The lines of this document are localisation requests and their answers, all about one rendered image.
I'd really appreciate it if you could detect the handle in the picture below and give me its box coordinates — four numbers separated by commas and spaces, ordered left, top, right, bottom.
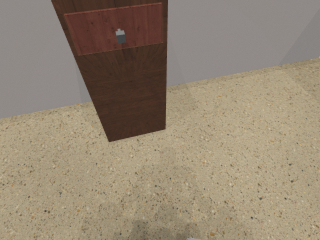
115, 28, 126, 44

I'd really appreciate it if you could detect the drawer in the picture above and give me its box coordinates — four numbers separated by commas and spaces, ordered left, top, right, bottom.
64, 2, 163, 55

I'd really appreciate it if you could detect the cabinet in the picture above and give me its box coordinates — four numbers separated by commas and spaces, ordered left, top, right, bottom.
51, 0, 168, 142

